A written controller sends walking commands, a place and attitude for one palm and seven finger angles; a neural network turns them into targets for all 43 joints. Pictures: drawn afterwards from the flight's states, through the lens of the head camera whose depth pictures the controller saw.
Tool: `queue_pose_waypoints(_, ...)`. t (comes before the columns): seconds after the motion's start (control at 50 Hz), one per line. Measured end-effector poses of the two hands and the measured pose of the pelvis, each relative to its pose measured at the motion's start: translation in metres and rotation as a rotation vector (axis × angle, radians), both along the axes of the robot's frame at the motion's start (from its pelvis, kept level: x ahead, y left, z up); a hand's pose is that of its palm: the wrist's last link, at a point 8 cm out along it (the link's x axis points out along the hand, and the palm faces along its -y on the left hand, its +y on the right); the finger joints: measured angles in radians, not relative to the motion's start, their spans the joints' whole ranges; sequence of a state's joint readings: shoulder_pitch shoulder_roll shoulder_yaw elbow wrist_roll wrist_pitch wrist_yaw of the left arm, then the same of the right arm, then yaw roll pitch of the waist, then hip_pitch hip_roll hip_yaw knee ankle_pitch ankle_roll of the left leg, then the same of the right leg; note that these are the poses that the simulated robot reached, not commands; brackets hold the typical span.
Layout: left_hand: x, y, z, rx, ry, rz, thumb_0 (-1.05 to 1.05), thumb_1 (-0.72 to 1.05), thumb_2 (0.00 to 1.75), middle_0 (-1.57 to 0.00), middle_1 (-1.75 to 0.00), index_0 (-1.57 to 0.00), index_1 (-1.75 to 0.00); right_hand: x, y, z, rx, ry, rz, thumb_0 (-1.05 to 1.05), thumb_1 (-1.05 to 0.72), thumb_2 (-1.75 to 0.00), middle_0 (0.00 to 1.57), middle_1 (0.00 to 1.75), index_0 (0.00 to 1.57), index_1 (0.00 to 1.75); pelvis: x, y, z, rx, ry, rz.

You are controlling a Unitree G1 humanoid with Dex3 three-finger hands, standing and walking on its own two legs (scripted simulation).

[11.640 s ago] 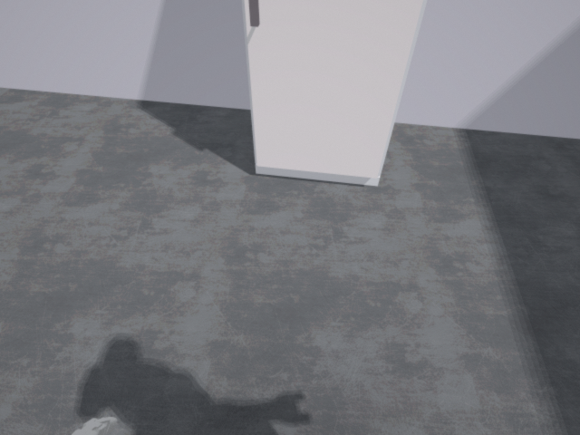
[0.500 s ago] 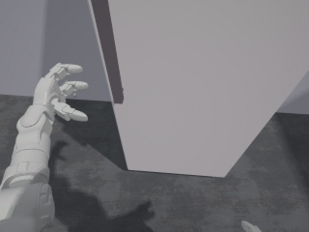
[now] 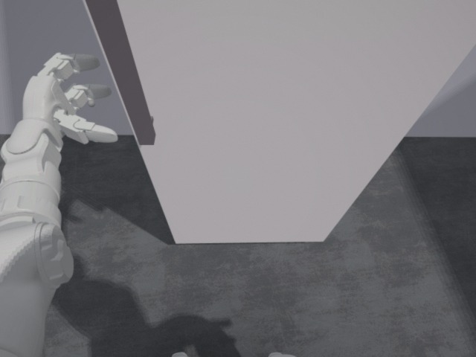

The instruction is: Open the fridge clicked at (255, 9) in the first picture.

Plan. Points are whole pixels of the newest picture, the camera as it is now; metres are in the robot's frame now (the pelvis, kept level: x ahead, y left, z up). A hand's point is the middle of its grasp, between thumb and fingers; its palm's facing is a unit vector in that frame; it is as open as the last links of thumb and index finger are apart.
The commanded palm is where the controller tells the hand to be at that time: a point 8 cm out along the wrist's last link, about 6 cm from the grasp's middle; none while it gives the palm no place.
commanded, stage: move the hooked fingers beside the handle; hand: left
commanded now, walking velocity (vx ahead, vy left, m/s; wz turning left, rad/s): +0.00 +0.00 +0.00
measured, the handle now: (117, 28) +0.53 +0.14 +0.24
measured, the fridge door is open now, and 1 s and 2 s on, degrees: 0 0 0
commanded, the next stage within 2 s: feel for the door with the fingertips in 0.72 s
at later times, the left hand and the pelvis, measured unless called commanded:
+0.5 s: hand (86, 109) +0.49 +0.21 +0.14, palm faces -0.04 -1.00 +0.02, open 14.0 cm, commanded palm +0.46 +0.26 +0.13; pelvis +0.02 +0.01 +0.00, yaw +0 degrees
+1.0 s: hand (93, 110) +0.48 +0.20 +0.14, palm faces -0.05 -1.00 +0.02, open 14.0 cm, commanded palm +0.46 +0.24 +0.13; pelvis +0.00 +0.01 +0.00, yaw +0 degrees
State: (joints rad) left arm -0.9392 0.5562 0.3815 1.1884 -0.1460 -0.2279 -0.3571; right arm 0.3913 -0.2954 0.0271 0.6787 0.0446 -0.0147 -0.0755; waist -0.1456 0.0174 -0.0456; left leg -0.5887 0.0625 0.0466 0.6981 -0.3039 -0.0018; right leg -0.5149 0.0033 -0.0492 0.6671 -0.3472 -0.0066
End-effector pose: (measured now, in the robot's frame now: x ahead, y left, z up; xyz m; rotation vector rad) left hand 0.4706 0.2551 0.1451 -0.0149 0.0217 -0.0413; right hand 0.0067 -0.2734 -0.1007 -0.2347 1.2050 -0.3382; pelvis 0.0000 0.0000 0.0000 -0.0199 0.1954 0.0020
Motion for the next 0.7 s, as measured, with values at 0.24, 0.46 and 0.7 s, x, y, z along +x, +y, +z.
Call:
queue_pose_waypoints(0.24, 0.002, 0.017, -0.012, 0.004, -0.004, 0.001, -0.01, -0.50, 0.30, -0.30, -1.20, -0.30, -1.20, -0.005, 0.009, 0.001, 0.014, 0.061, -0.027, 0.01, -0.91, -0.90, 0.20, 0.30, 0.21, 0.30, 0.012, 0.006, 0.000, -0.005, 0.021, -0.013)
queue_pose_waypoints(0.46, -0.001, 0.011, -0.010, -0.006, -0.021, -0.004, -0.01, -0.50, 0.30, -0.30, -1.20, -0.30, -1.20, 0.042, 0.019, -0.002, 0.034, -0.045, 0.028, 0.00, -0.91, -0.90, 0.20, 0.30, 0.21, 0.30, 0.017, 0.011, -0.001, -0.008, 0.016, -0.004)
queue_pose_waypoints(0.7, -0.013, 0.014, -0.007, 0.006, -0.028, 0.012, -0.01, -0.50, 0.30, -0.30, -1.20, -0.30, -1.20, 0.059, 0.021, -0.002, 0.041, -0.095, 0.070, 0.00, -0.91, -0.90, 0.20, 0.30, 0.21, 0.30, 0.012, 0.009, -0.002, -0.008, -0.002, 0.007)
